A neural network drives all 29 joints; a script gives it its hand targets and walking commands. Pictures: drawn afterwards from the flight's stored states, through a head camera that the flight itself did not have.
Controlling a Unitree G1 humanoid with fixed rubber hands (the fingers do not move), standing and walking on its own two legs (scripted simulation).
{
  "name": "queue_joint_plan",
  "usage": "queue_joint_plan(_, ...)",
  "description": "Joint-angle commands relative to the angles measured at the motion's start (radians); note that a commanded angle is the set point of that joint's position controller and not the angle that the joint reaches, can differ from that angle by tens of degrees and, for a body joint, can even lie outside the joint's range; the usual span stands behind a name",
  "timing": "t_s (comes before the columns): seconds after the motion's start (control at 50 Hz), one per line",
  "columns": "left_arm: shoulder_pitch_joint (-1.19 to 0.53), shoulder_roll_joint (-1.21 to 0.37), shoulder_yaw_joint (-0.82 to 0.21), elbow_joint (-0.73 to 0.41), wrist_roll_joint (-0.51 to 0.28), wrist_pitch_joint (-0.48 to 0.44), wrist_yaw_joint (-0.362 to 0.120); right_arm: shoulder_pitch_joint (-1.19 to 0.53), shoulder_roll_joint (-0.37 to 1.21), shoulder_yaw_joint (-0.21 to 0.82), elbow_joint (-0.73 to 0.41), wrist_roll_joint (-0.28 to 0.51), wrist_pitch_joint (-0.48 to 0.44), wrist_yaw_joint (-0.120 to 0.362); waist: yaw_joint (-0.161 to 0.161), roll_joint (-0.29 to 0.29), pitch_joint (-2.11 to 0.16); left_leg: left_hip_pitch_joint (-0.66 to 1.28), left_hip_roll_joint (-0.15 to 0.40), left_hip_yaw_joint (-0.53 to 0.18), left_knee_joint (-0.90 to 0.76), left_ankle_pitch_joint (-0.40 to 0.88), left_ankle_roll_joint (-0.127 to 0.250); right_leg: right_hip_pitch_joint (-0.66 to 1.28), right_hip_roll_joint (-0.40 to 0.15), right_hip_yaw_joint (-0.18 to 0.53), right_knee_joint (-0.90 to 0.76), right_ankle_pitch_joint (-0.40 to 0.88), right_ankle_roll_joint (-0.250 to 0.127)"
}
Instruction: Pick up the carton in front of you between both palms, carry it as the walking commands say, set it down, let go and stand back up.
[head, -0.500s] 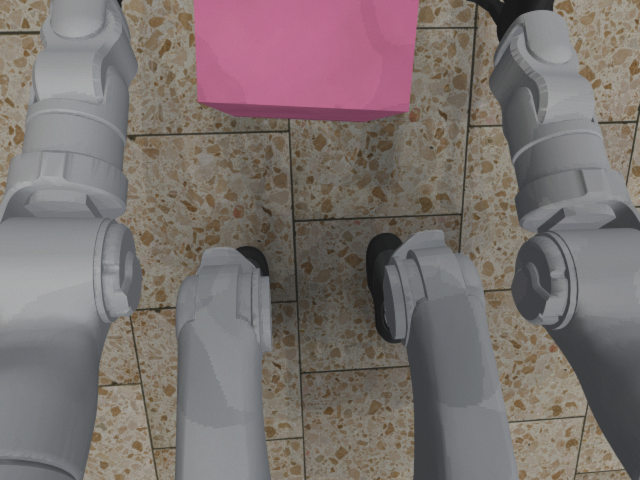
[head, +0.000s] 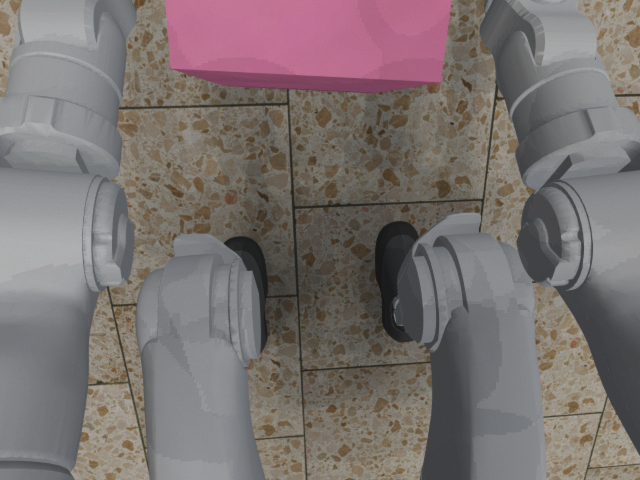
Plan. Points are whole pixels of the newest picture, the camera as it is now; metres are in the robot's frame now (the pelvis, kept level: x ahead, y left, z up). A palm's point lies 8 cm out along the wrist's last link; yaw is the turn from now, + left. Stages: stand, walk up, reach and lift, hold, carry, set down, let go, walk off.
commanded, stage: reach and lift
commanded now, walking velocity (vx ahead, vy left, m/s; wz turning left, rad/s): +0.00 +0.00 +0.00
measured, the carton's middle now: out of the picture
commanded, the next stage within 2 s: none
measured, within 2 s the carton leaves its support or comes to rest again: leaves its support in 0.62 s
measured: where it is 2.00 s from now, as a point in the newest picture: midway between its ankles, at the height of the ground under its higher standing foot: (324, 308)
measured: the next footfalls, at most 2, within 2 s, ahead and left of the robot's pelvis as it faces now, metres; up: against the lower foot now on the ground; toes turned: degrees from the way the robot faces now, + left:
none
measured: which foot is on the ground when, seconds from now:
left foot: down 0.00-1.00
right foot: down 0.00-1.00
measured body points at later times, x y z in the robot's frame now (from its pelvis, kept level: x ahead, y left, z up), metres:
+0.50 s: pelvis -0.01 +0.00 +0.00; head +0.37 +0.01 +0.23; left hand +0.57 +0.16 -0.18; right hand +0.55 -0.15 -0.18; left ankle +0.10 +0.12 -0.34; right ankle +0.11 -0.13 -0.34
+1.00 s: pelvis -0.02 -0.01 +0.07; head +0.26 +0.01 +0.43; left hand +0.51 +0.17 +0.00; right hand +0.51 -0.14 +0.00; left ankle +0.10 +0.13 -0.34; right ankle +0.11 -0.14 -0.34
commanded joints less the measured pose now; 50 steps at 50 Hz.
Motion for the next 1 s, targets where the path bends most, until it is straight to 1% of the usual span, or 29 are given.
queue_joint_plan(0.0,-0.227,0.084,0.052,-0.090,0.033,-0.018,0.007,-0.195,-0.106,-0.042,-0.104,-0.026,-0.020,-0.003,-0.018,0.083,-1.213,0.620,-0.005,0.055,-0.173,0.457,-0.010,0.536,0.010,-0.102,-0.138,0.456,-0.001)
queue_joint_plan(0.06,-0.265,0.078,0.056,-0.102,0.043,-0.018,0.007,-0.232,-0.093,-0.033,-0.111,-0.021,-0.016,-0.001,-0.006,0.072,-1.180,0.575,-0.002,0.061,-0.187,0.388,-0.006,0.543,0.009,-0.094,-0.148,0.404,-0.005)
queue_joint_plan(0.12,-0.322,0.033,0.024,-0.111,0.022,-0.012,0.001,-0.292,-0.046,0.011,-0.118,-0.005,-0.008,0.003,-0.005,0.052,-1.171,0.561,-0.001,0.068,-0.199,0.320,-0.002,0.576,0.013,-0.096,-0.158,0.355,-0.008)
queue_joint_plan(0.16,-0.377,-0.035,-0.013,-0.110,0.002,-0.004,-0.009,-0.351,0.016,0.050,-0.124,0.005,0.000,0.009,-0.006,0.038,-1.156,0.560,-0.005,0.071,-0.208,0.273,0.001,0.599,0.019,-0.101,-0.168,0.316,-0.011)
queue_joint_plan(0.18,-0.410,-0.100,-0.030,-0.106,-0.001,0.002,-0.022,-0.394,0.081,0.070,-0.131,0.008,0.005,0.018,-0.009,0.034,-1.137,0.562,-0.009,0.070,-0.213,0.246,0.005,0.598,0.025,-0.104,-0.172,0.294,-0.014)
queue_joint_plan(0.22,-0.487,-0.301,-0.044,-0.091,0.030,0.021,-0.068,-0.480,0.288,0.091,-0.126,-0.016,0.024,0.063,-0.008,0.037,-1.089,0.559,-0.021,0.076,-0.214,0.211,0.006,0.591,0.039,-0.105,-0.175,0.264,-0.021)
queue_joint_plan(0.24,-0.526,-0.433,-0.049,-0.077,0.058,0.035,-0.104,-0.514,0.427,0.090,-0.121,-0.046,0.038,0.097,-0.010,0.043,-1.062,0.559,-0.030,0.081,-0.208,0.202,0.006,0.582,0.048,-0.106,-0.170,0.252,-0.024)
queue_joint_plan(0.26,-0.548,-0.608,-0.054,-0.073,0.089,0.051,-0.151,-0.535,0.586,0.083,-0.122,-0.086,0.058,0.140,-0.016,0.054,-1.030,0.555,-0.043,0.086,-0.198,0.197,0.008,0.574,0.060,-0.109,-0.164,0.240,-0.028)
queue_joint_plan(0.28,-0.523,-0.768,-0.045,-0.069,0.120,0.073,-0.199,-0.554,0.698,0.073,-0.144,-0.125,0.077,0.185,-0.031,0.072,-0.996,0.549,-0.053,0.090,-0.190,0.202,0.010,0.555,0.071,-0.114,-0.158,0.231,-0.031)
queue_joint_plan(0.3,-0.501,-0.862,-0.025,-0.092,0.138,0.087,-0.236,-0.561,0.768,0.057,-0.154,-0.144,0.093,0.224,-0.018,0.083,-0.986,0.539,-0.062,0.096,-0.188,0.218,0.013,0.521,0.080,-0.121,-0.151,0.229,-0.032)
queue_joint_plan(0.34,-0.468,-0.967,-0.018,-0.139,0.149,0.101,-0.280,-0.572,0.860,0.067,-0.193,-0.143,0.111,0.274,-0.001,0.088,-1.017,0.540,-0.072,0.100,-0.182,0.276,0.022,0.493,0.090,-0.130,-0.145,0.257,-0.032)
queue_joint_plan(0.36,-0.459,-0.998,-0.021,-0.165,0.140,0.105,-0.292,-0.580,0.893,0.087,-0.227,-0.132,0.117,0.288,0.005,0.082,-1.042,0.542,-0.077,0.102,-0.177,0.312,0.028,0.490,0.093,-0.133,-0.141,0.284,-0.031)
queue_joint_plan(0.38,-0.465,-1.025,-0.024,-0.192,0.129,0.109,-0.300,-0.583,0.922,0.103,-0.261,-0.125,0.124,0.298,0.000,0.073,-1.071,0.542,-0.079,0.103,-0.170,0.345,0.031,0.497,0.094,-0.134,-0.136,0.317,-0.031)
queue_joint_plan(0.44,-0.495,-1.074,-0.052,-0.265,0.092,0.117,-0.300,-0.580,0.986,0.150,-0.334,-0.098,0.144,0.311,-0.013,0.048,-1.173,0.565,-0.077,0.108,-0.158,0.399,0.032,0.562,0.093,-0.134,-0.122,0.399,-0.035)
queue_joint_plan(0.48,-0.531,-1.100,-0.109,-0.356,0.053,0.118,-0.286,-0.583,1.037,0.189,-0.383,-0.055,0.149,0.309,-0.015,0.041,-1.355,0.656,-0.079,0.114,-0.152,0.474,0.028,0.639,0.095,-0.136,-0.111,0.485,-0.035)
queue_joint_plan(0.54,-0.546,-1.170,-0.172,-0.489,0.022,0.140,-0.265,-0.595,1.123,0.256,-0.479,0.000,0.168,0.296,0.002,0.056,-1.671,0.842,-0.087,0.124,-0.152,0.627,0.024,0.730,0.104,-0.146,-0.105,0.610,-0.033)
queue_joint_plan(0.58,-0.542,-1.232,-0.217,-0.599,0.007,0.164,-0.252,-0.609,1.177,0.312,-0.574,0.026,0.190,0.285,0.015,0.067,-1.906,0.958,-0.099,0.128,-0.168,0.706,0.020,0.800,0.113,-0.156,-0.121,0.670,-0.030)
queue_joint_plan(0.62,-0.525,-1.286,-0.253,-0.701,0.010,0.196,-0.233,-0.609,1.202,0.344,-0.674,0.031,0.219,0.272,0.022,0.087,-2.112,1.081,-0.113,0.126,-0.186,0.781,0.012,0.824,0.124,-0.171,-0.140,0.698,-0.024)
queue_joint_plan(0.64,-0.502,-1.310,-0.258,-0.724,0.023,0.214,-0.227,-0.592,1.206,0.344,-0.699,0.020,0.234,0.269,0.025,0.098,-2.152,1.115,-0.120,0.126,-0.201,0.798,0.009,0.806,0.130,-0.178,-0.155,0.690,-0.022)
queue_joint_plan(0.66,-0.486,-1.352,-0.269,-0.736,0.030,0.230,-0.220,-0.597,1.222,0.361,-0.715,0.011,0.247,0.266,0.026,0.108,-2.147,1.109,-0.125,0.132,-0.222,0.771,0.003,0.779,0.135,-0.180,-0.173,0.660,-0.022)
queue_joint_plan(0.7,-0.399,-1.374,-0.241,-0.685,0.067,0.255,-0.217,-0.557,1.227,0.357,-0.676,-0.014,0.268,0.270,0.040,0.115,-1.995,1.007,-0.129,0.137,-0.287,0.641,-0.002,0.742,0.134,-0.171,-0.223,0.551,-0.034)
queue_joint_plan(0.74,-0.341,-1.395,-0.206,-0.574,0.105,0.269,-0.231,-0.495,1.229,0.315,-0.556,-0.072,0.282,0.281,0.027,0.105,-1.740,0.853,-0.123,0.136,-0.347,0.471,-0.005,0.663,0.136,-0.167,-0.289,0.412,-0.041)
queue_joint_plan(0.76,-0.311,-1.392,-0.172,-0.512,0.132,0.274,-0.238,-0.476,1.229,0.291,-0.515,-0.102,0.285,0.284,0.023,0.093,-1.637,0.788,-0.120,0.136,-0.368,0.412,-0.005,0.633,0.136,-0.162,-0.317,0.368,-0.040)
queue_joint_plan(0.8,-0.270,-1.397,-0.100,-0.410,0.182,0.279,-0.254,-0.434,1.234,0.222,-0.441,-0.164,0.291,0.291,0.000,0.076,-1.473,0.687,-0.118,0.141,-0.411,0.300,-0.006,0.590,0.137,-0.156,-0.378,0.282,-0.037)
queue_joint_plan(0.84,-0.288,-1.398,-0.018,-0.369,0.237,0.279,-0.268,-0.408,1.239,0.118,-0.373,-0.232,0.295,0.298,-0.020,0.089,-1.360,0.610,-0.125,0.152,-0.459,0.192,-0.002,0.570,0.134,-0.153,-0.427,0.201,-0.043)
queue_joint_plan(0.86,-0.287,-1.400,0.020,-0.343,0.259,0.279,-0.275,-0.405,1.238,0.076,-0.354,-0.263,0.297,0.300,-0.032,0.085,-1.331,0.593,-0.128,0.154,-0.481,0.160,0.003,0.571,0.133,-0.153,-0.452,0.177,-0.046)
queue_joint_plan(0.88,-0.284,-1.399,0.053,-0.316,0.280,0.280,-0.281,-0.403,1.238,0.042,-0.333,-0.289,0.298,0.302,-0.035,0.082,-1.310,0.587,-0.130,0.155,-0.503,0.137,0.007,0.574,0.134,-0.152,-0.476,0.155,-0.049)
queue_joint_plan(0.92,-0.284,-1.392,0.105,-0.287,0.312,0.280,-0.289,-0.404,1.239,-0.001,-0.317,-0.326,0.301,0.306,-0.031,0.077,-1.306,0.595,-0.133,0.157,-0.540,0.108,0.014,0.602,0.135,-0.150,-0.517,0.127,-0.053)
queue_joint_plan(0.98,-0.301,-1.399,0.127,-0.296,0.333,0.285,-0.297,-0.423,1.270,0.005,-0.338,-0.337,0.310,0.312,-0.011,0.060,-1.381,0.645,-0.136,0.157,-0.588,0.106,0.019,0.679,0.136,-0.141,-0.566,0.120,-0.050)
